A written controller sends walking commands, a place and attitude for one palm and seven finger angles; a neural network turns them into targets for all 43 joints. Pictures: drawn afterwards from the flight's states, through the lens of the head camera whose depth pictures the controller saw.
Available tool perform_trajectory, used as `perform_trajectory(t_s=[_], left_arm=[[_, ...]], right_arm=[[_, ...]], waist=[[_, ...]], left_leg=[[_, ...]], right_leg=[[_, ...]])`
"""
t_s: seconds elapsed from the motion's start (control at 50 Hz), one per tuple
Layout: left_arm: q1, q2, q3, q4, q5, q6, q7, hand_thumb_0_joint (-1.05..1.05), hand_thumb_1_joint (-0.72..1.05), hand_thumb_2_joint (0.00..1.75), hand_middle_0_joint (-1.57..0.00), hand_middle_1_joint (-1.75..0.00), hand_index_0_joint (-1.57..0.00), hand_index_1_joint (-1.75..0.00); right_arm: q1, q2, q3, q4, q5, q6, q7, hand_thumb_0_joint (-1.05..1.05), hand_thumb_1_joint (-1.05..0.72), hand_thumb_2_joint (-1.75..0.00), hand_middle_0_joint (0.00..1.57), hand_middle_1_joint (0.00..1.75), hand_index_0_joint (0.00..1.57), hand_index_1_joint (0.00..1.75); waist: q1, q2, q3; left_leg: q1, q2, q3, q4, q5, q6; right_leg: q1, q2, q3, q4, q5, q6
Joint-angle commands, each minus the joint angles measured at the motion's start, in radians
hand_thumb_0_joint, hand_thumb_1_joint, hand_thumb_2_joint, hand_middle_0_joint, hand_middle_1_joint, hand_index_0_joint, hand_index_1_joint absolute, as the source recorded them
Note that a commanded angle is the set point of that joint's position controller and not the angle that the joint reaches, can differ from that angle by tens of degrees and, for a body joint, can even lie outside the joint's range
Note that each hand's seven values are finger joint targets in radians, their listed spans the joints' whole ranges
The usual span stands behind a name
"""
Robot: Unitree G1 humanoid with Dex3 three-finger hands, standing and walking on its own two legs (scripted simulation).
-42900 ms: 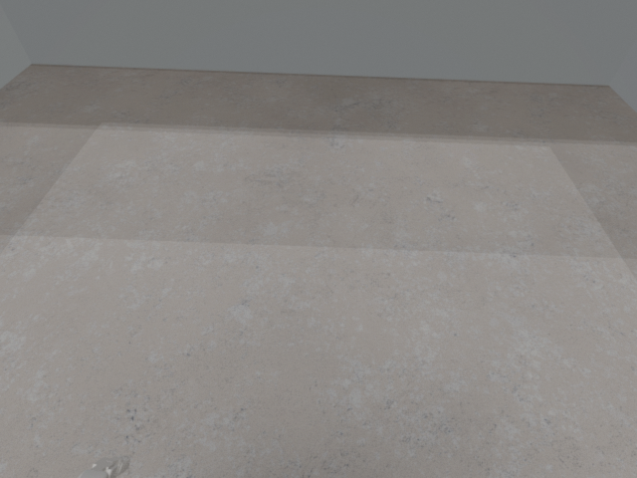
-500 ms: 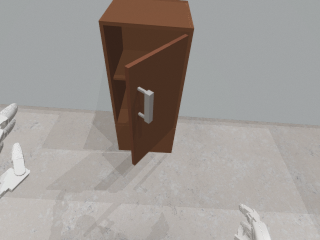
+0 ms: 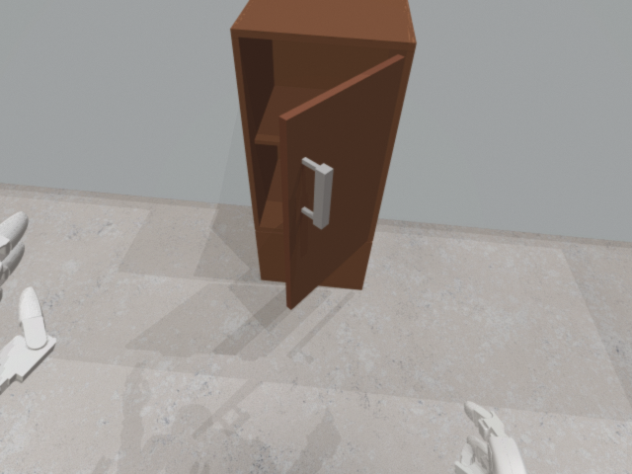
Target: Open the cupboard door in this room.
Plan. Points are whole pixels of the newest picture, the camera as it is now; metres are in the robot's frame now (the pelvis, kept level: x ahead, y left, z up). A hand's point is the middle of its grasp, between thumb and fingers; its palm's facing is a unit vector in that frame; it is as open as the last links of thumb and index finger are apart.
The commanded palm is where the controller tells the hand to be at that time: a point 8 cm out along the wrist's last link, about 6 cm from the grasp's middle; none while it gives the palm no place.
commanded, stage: let the arm hang, fingers relaxed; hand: left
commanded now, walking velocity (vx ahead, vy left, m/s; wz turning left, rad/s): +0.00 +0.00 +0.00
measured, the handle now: (314, 193) +0.63 +0.04 -0.03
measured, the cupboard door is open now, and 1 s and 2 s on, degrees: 54 54 54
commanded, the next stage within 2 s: look to check the result in 1.14 s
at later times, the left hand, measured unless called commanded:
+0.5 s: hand out of the picture -0.05 +0.15 -0.18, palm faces +0.06 -0.99 -0.13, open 7.2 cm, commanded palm none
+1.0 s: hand out of the picture +0.00 +0.13 -0.18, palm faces +0.07 -0.98 -0.18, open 7.4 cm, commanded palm none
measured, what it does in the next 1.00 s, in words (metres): stands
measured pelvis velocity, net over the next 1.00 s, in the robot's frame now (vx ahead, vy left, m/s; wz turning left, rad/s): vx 0.02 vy -0.03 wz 0.03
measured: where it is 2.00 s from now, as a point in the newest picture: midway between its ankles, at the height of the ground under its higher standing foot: outside the picture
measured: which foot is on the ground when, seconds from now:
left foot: down 0.00-1.00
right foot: down 0.00-1.00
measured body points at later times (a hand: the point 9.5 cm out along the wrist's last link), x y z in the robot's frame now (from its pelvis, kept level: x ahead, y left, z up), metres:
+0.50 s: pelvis +0.00 -0.01 -0.01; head +0.03 +0.01 +0.44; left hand -0.05 +0.20 -0.17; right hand +0.00 -0.26 -0.15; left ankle +0.09 +0.09 -0.74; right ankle -0.04 -0.11 -0.74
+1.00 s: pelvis +0.02 -0.03 +0.00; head +0.02 -0.04 +0.45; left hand +0.00 +0.18 -0.16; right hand +0.01 -0.24 -0.17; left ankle +0.09 +0.09 -0.74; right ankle -0.04 -0.11 -0.74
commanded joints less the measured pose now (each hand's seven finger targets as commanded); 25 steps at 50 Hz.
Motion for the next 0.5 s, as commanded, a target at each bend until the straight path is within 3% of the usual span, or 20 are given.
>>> perform_trajectory(t_s=[0.0, 0.02, 0.04, 0.06, 0.1, 0.12, 0.16, 0.18, 0.22, 0.24, 0.3, 0.34, 0.36, 0.42, 0.46, 0.48], left_arm=[[-0.022, 0.157, 0.127, -0.124, -0.019, -0.055, 0.022, 0.00, 0.90, 0.90, -0.20, -0.30, -0.20, -0.30], [-0.135, -0.023, -0.268, 0.637, 0.073, 0.098, -0.122, 0.00, 0.90, 0.90, -0.20, -0.30, -0.20, -0.30], [-0.129, -0.018, -0.254, 0.659, 0.063, 0.170, -0.139, 0.00, 0.90, 0.90, -0.20, -0.30, -0.20, -0.30], [-0.130, -0.031, -0.256, 0.646, 0.058, 0.190, -0.143, 0.00, 0.90, 0.90, -0.20, -0.30, -0.20, -0.30], [-0.158, -0.026, -0.273, 0.740, 0.068, 0.187, -0.144, 0.00, 0.90, 0.90, -0.20, -0.30, -0.20, -0.30], [-0.167, -0.015, -0.275, 0.799, 0.068, 0.187, -0.144, 0.00, 0.90, 0.90, -0.20, -0.30, -0.20, -0.30], [-0.225, 0.008, -0.281, 0.923, 0.071, 0.183, -0.146, 0.00, 0.90, 0.90, -0.20, -0.30, -0.20, -0.30], [-0.259, 0.017, -0.289, 0.981, 0.070, 0.182, -0.145, 0.00, 0.90, 0.90, -0.20, -0.30, -0.20, -0.30], [-0.319, 0.009, -0.312, 1.089, 0.062, 0.188, -0.137, 0.00, 0.90, 0.90, -0.20, -0.30, -0.20, -0.30], [-0.344, -0.002, -0.325, 1.135, 0.058, 0.193, -0.133, 0.00, 0.90, 0.90, -0.20, -0.30, -0.20, -0.30], [-0.323, -0.035, -0.349, 1.271, 0.049, 0.199, -0.128, 0.00, 0.90, 0.90, -0.20, -0.30, -0.20, -0.30], [-0.257, -0.056, -0.355, 1.362, 0.043, 0.199, -0.129, 0.00, 0.90, 0.90, -0.20, -0.30, -0.20, -0.30], [-0.224, -0.064, -0.352, 1.405, 0.041, 0.199, -0.129, 0.00, 0.90, 0.90, -0.20, -0.30, -0.20, -0.30], [-0.163, -0.095, -0.351, 1.504, 0.041, 0.196, -0.130, 0.00, 0.90, 0.90, -0.20, -0.30, -0.20, -0.30], [-0.144, -0.120, -0.354, 1.545, 0.040, 0.190, -0.127, 0.00, 0.90, 0.90, -0.20, -0.30, -0.20, -0.30], [-0.140, -0.125, -0.355, 1.560, 0.041, 0.187, -0.125, 0.00, 0.90, 0.90, -0.20, -0.30, -0.20, -0.30]], right_arm=[[-0.106, -0.133, -0.060, -0.138, 0.003, -0.043, -0.014, 0.00, -0.90, -0.90, 0.20, 0.30, 0.20, 0.30], [-0.107, -0.323, -0.104, 0.110, 0.025, -0.061, 0.079, 0.00, -0.90, -0.90, 0.20, 0.30, 0.20, 0.30], [-0.051, -0.279, -0.110, 0.109, 0.032, 0.007, 0.079, 0.00, -0.90, -0.90, 0.20, 0.30, 0.20, 0.30], [-0.051, -0.272, -0.104, 0.088, 0.033, 0.025, 0.076, 0.00, -0.90, -0.90, 0.20, 0.30, 0.20, 0.30], [-0.055, -0.277, -0.088, 0.098, 0.011, 0.047, 0.072, 0.00, -0.90, -0.90, 0.20, 0.30, 0.20, 0.30], [-0.065, -0.273, -0.079, 0.103, 0.006, 0.058, 0.072, 0.00, -0.90, -0.90, 0.20, 0.30, 0.20, 0.30], [-0.085, -0.268, -0.075, 0.131, -0.001, 0.075, 0.075, 0.00, -0.90, -0.90, 0.20, 0.30, 0.20, 0.30], [-0.084, -0.251, -0.073, 0.144, -0.001, 0.086, 0.078, 0.00, -0.90, -0.90, 0.20, 0.30, 0.20, 0.30], [-0.072, -0.205, -0.062, 0.188, -0.007, 0.114, 0.080, 0.00, -0.90, -0.90, 0.20, 0.30, 0.20, 0.30], [-0.057, -0.184, -0.058, 0.207, -0.011, 0.128, 0.080, 0.00, -0.90, -0.90, 0.20, 0.30, 0.20, 0.30], [-0.015, -0.140, -0.044, 0.263, -0.012, 0.146, 0.077, 0.00, -0.90, -0.90, 0.20, 0.30, 0.20, 0.30], [-0.008, -0.146, -0.039, 0.293, -0.012, 0.142, 0.069, 0.00, -0.90, -0.90, 0.20, 0.30, 0.20, 0.30], [-0.006, -0.143, -0.037, 0.307, -0.010, 0.141, 0.065, 0.00, -0.90, -0.90, 0.20, 0.30, 0.20, 0.30], [0.026, -0.127, -0.039, 0.347, -0.005, 0.141, 0.054, 0.00, -0.90, -0.90, 0.20, 0.30, 0.20, 0.30], [0.055, -0.112, -0.041, 0.374, -0.001, 0.140, 0.049, 0.00, -0.90, -0.90, 0.20, 0.30, 0.20, 0.30], [0.068, -0.113, -0.046, 0.382, 0.002, 0.140, 0.048, 0.00, -0.90, -0.90, 0.20, 0.30, 0.20, 0.30]], waist=[[-0.004, 0.047, -0.036], [-0.040, 0.088, -0.006], [-0.015, 0.058, -0.086], [-0.012, 0.073, -0.072], [0.005, -0.024, -0.115], [0.015, -0.084, -0.112], [0.017, -0.196, -0.091], [0.010, -0.217, -0.065], [-0.012, -0.148, -0.009], [-0.023, -0.078, 0.014], [-0.027, 0.090, 0.047], [0.000, 0.209, 0.048], [0.013, 0.233, 0.035], [0.020, 0.198, -0.019], [0.013, 0.126, -0.041], [0.011, 0.057, -0.039]], left_leg=[[0.208, 0.057, -0.099, -0.039, -0.126, -0.042], [0.053, 0.113, -0.183, 0.107, 0.210, -0.001], [0.127, 0.124, -0.168, 0.106, 0.299, 0.003], [0.126, 0.141, -0.175, 0.098, 0.267, 0.015], [0.061, 0.165, -0.255, 0.053, 0.224, 0.058], [0.035, 0.160, -0.264, 0.035, 0.173, 0.066], [0.020, 0.122, -0.225, 0.045, 0.042, 0.045], [0.031, 0.095, -0.195, 0.068, 0.003, 0.028], [0.091, 0.035, -0.119, 0.158, -0.044, -0.003], [0.122, 0.029, -0.099, 0.176, -0.059, -0.012], [0.128, 0.054, -0.133, 0.106, -0.035, -0.008], [0.057, 0.086, -0.205, -0.025, -0.081, 0.011], [0.027, 0.092, -0.220, -0.060, -0.115, 0.017], [0.053, 0.094, -0.222, -0.086, -0.141, 0.020], [0.100, 0.089, -0.201, -0.065, -0.098, 0.019], [0.123, 0.090, -0.192, -0.049, -0.068, 0.018]], right_leg=[[-0.221, -0.070, 0.068, -0.132, -0.072, -0.007], [-0.242, -0.117, 0.020, 0.098, 0.126, -0.030], [-0.221, -0.111, 0.052, 0.108, 0.072, -0.020], [-0.247, -0.098, 0.039, 0.127, -0.025, -0.013], [-0.179, -0.069, 0.052, 0.199, -0.072, -0.014], [-0.138, -0.068, 0.058, 0.187, -0.066, -0.019], [-0.136, -0.105, 0.089, 0.101, -0.044, -0.040], [-0.170, -0.139, 0.111, 0.059, -0.048, -0.059], [-0.264, -0.209, 0.154, -0.016, -0.071, -0.105], [-0.305, -0.218, 0.156, -0.031, -0.099, -0.116], [-0.292, -0.170, 0.115, -0.004, -0.132, -0.095], [-0.188, -0.116, 0.088, 0.038, -0.113, -0.062], [-0.132, -0.108, 0.080, 0.045, -0.092, -0.053], [-0.065, -0.104, 0.068, 0.029, -0.058, -0.051], [-0.068, -0.112, 0.066, 0.004, -0.036, -0.051], [-0.077, -0.115, 0.065, -0.013, -0.026, -0.053]])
